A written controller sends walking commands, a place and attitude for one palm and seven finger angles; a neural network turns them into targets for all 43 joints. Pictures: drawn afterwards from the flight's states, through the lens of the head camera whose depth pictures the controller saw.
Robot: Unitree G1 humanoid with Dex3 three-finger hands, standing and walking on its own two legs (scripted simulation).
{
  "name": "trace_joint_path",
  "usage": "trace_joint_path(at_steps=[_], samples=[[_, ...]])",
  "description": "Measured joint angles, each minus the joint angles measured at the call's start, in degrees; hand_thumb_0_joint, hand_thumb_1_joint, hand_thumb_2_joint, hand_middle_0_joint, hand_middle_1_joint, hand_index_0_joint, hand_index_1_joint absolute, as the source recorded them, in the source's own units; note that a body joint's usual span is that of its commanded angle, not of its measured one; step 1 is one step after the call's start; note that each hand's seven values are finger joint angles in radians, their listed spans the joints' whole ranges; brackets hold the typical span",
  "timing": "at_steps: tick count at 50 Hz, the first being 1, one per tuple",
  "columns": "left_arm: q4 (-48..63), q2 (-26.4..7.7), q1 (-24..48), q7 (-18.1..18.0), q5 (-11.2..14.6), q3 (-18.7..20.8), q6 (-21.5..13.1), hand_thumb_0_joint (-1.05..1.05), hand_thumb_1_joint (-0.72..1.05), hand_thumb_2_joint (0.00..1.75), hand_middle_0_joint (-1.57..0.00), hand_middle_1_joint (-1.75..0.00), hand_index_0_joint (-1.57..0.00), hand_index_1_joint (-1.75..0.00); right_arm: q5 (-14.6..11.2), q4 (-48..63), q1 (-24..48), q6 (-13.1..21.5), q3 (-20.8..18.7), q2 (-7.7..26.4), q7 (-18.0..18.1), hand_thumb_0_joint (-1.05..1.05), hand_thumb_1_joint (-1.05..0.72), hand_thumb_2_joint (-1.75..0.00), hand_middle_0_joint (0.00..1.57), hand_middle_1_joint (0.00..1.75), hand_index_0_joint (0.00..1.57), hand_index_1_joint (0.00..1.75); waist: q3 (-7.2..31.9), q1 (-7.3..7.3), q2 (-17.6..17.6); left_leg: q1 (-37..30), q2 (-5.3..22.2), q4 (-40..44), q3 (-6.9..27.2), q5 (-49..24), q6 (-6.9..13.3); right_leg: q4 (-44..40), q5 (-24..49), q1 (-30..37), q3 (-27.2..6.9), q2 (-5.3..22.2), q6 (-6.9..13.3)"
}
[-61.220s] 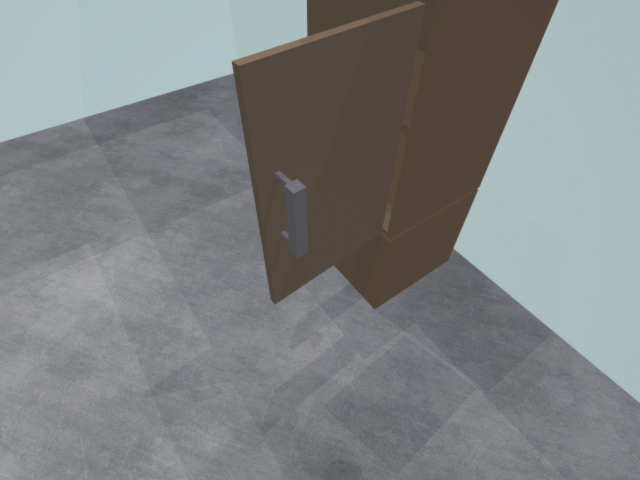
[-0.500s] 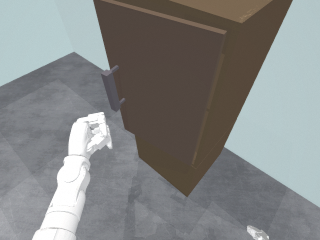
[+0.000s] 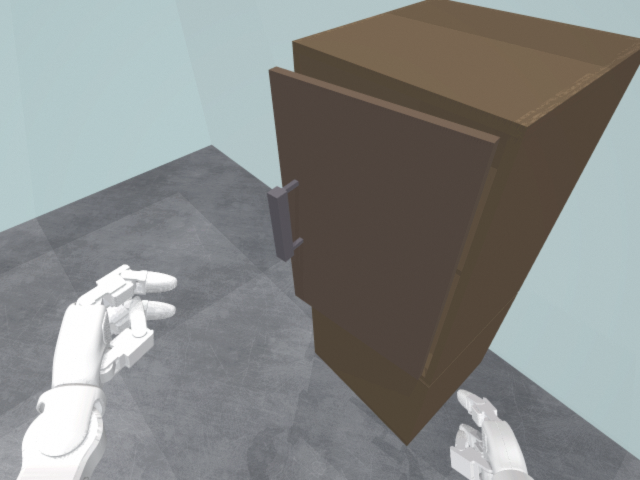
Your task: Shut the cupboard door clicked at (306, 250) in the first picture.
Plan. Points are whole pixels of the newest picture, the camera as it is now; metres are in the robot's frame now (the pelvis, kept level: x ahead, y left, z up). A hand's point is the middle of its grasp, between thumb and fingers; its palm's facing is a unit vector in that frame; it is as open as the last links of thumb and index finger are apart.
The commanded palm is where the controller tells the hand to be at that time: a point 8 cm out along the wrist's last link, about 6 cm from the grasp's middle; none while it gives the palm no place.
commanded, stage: draw the hand back to the body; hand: left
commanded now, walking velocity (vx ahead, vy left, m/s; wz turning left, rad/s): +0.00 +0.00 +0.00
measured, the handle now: (289, 220) +0.60 +0.14 -0.04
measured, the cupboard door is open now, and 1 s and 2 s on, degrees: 8 8 8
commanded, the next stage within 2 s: step back with the hand held close in 0.60 s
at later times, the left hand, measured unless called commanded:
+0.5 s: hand (83, 354) +0.19 +0.25 +0.14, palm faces +0.45 -0.81 -0.39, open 7.3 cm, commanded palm +0.14 +0.29 +0.17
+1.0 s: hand (85, 339) +0.20 +0.26 +0.15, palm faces +0.37 -0.79 -0.49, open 7.4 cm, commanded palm +0.14 +0.30 +0.17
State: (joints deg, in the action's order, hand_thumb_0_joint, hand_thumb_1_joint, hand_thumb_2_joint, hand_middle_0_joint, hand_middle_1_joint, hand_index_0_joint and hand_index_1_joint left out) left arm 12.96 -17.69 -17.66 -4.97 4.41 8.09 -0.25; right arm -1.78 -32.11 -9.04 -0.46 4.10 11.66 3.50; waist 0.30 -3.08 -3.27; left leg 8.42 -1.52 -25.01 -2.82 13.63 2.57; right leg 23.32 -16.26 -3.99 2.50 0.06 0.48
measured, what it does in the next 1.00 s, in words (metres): stands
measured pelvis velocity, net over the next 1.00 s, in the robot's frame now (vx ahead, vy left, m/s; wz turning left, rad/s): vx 0.00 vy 0.00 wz -0.02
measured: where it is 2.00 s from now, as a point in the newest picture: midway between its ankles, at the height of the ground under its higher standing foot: outside the picture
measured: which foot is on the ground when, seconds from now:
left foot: down 0.00-1.00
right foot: down 0.00-1.00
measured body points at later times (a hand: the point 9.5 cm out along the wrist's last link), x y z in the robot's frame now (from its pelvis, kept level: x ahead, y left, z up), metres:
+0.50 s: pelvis +0.00 -0.01 +0.00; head -0.02 -0.03 +0.45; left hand +0.16 +0.29 +0.17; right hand +0.19 -0.24 -0.09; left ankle +0.00 +0.09 -0.74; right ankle -0.04 -0.11 -0.74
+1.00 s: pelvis +0.00 +0.00 +0.00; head +0.00 -0.02 +0.45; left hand +0.17 +0.30 +0.18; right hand +0.17 -0.25 -0.09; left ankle +0.00 +0.09 -0.74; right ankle -0.04 -0.11 -0.74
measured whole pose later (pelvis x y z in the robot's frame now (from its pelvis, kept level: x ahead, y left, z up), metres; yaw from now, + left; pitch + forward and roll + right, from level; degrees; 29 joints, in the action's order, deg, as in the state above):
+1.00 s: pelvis +0.00 +0.00 +0.00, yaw -1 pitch +1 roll -1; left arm 23.1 -23.3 -30.4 -6.4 4.4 21.4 -7.1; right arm -1.6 -33.2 -9.9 -2.0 -0.5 14.5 5.1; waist 1.2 -0.8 -3.6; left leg 15.0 -0.7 -28.6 -3.7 14.6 2.5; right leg 27.0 -16.9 -10.9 1.7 -0.5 0.4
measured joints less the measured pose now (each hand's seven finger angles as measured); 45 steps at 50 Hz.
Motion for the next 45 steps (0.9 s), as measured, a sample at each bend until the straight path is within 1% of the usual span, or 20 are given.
trace_joint_path(at_steps=[7, 13, 15, 18, 23, 28, 35, 38, 42, 45], samples=[[5.57, -2.15, -5.64, -0.56, 0.28, 6.26, -0.33, 0.01, 0.9, 0.89, -0.55, -0.67, -0.55, -0.67, 0.27, -2.12, -1.82, 0.99, -0.91, 0.52, -0.34, 0.02, -0.9, -0.9, 0.21, 0.3, 0.2, 0.3, -0.15, -0.22, -0.41, -0.88, 0.04, 0.56, 0.08, 0.0, -0.07, -0.93, 0.19, 1.06, 0.05, -0.08, 0.01], [9.38, -4.19, -10.52, -0.99, 0.78, 11.78, -2.05, 0.01, 0.9, 0.89, -0.38, -0.49, -0.39, -0.5, 0.1, -3.43, -2.95, 2.4, -2.33, 1.46, -0.25, 0.02, -0.9, -0.9, 0.2, 0.3, 0.2, 0.29, 0.35, -0.33, -0.85, -0.74, 0.28, 0.13, 0.02, 0.33, -0.22, -0.66, -0.02, 0.94, -0.02, -0.3, 0.15], [9.37, -4.18, -11.03, -1.23, 0.75, 12.74, -2.7, 0.01, 0.9, 0.89, -0.34, -0.44, -0.34, -0.44, 0.07, -3.66, -3.07, 2.83, -2.79, 1.86, -0.16, 0.02, -0.9, -0.9, 0.2, 0.3, 0.2, 0.29, 0.3, -0.43, -1.04, -0.66, 0.3, 0.01, 0.1, 0.35, -0.26, -0.49, -0.1, 0.87, 0.05, -0.32, 0.18], [8.35, -3.14, -10.37, -1.49, 0.61, 12.52, -3.0, 0.01, 0.9, 0.89, -0.28, -0.38, -0.29, -0.39, 0.05, -3.94, -2.99, 3.29, -3.26, 2.41, 0.03, 0.02, -0.9, -0.9, 0.2, 0.3, 0.2, 0.29, 0.03, -0.64, -1.14, -0.51, 0.23, 0.08, 0.26, 0.1, -0.29, -0.22, -0.12, 0.62, 0.24, -0.26, 0.24], [7.18, -1.84, -9.34, -1.42, 0.46, 10.8, -2.92, 0.01, 0.9, 0.89, -0.23, -0.33, -0.24, -0.33, 0.19, -4.3, -2.49, 4.01, -3.36, 2.35, 0.54, 0.02, -0.9, -0.9, 0.2, 0.3, 0.2, 0.29, -0.19, -0.62, -0.5, -0.37, 0.37, 0.21, 0.41, -0.19, -0.51, 0.09, -0.15, 0.31, 0.38, -0.4, 0.53], [7.95, -2.22, -9.55, -1.18, 0.45, 10.24, -3.24, 0.01, 0.9, 0.89, -0.21, -0.31, -0.22, -0.31, 0.28, -4.13, -1.98, 4.81, -3.13, 1.67, 0.8, 0.02, -0.9, -0.9, 0.2, 0.3, 0.2, 0.29, -0.2, -0.27, 0.0, -0.62, 0.88, -0.01, 0.34, 0.08, -0.89, -0.14, -0.1, 0.67, 0.26, -0.91, 0.89], [8.59, -3.01, -9.8, -0.88, 0.7, 11.37, -3.78, 0.01, 0.89, 0.89, -0.21, -0.3, -0.21, -0.3, 0.39, -3.69, -1.66, 4.9, -2.98, 1.17, 0.53, 0.02, -0.9, -0.9, 0.2, 0.3, 0.2, 0.29, -0.09, -0.13, -0.22, -0.8, 1.2, 0.19, 0.15, 0.17, -1.16, -0.38, -0.08, 0.77, 0.03, -1.22, 1.12], [8.61, -2.98, -9.95, -0.67, 0.64, 11.7, -3.88, 0.01, 0.89, 0.89, -0.21, -0.3, -0.21, -0.3, 0.32, -3.34, -1.81, 4.32, -2.98, 1.28, 0.37, 0.02, -0.9, -0.9, 0.2, 0.3, 0.2, 0.29, 0.19, -0.09, -0.56, -0.14, 1.33, -0.16, 0.27, 0.29, -1.17, -0.47, -0.06, 0.37, 0.15, -1.36, 1.13], [8.0, -3.65, -10.22, -0.84, 0.08, 13.13, -6.46, 0.01, 0.89, 0.89, -0.21, -0.3, -0.21, -0.3, 0.51, -2.8, -1.32, 2.28, -3.3, 1.98, 0.36, 0.02, -0.9, -0.9, 0.2, 0.3, 0.2, 0.29, 1.14, 0.82, -1.35, 3.63, 1.87, -2.94, 0.72, 1.3, -1.04, 0.16, 0.04, -2.34, 0.6, -1.86, 1.03], [8.05, -4.17, -10.96, -1.1, -0.04, 13.36, -7.22, 0.01, 0.89, 0.89, -0.21, -0.3, -0.21, -0.3, 0.39, -2.54, -0.96, 0.65, -3.94, 2.41, 0.66, 0.02, -0.9, -0.9, 0.2, 0.3, 0.2, 0.3, 1.28, 1.4, -1.18, 5.27, 1.6, -3.63, 0.3, 1.45, -0.75, 1.56, -0.32, -4.42, 0.23, -1.5, 0.69]])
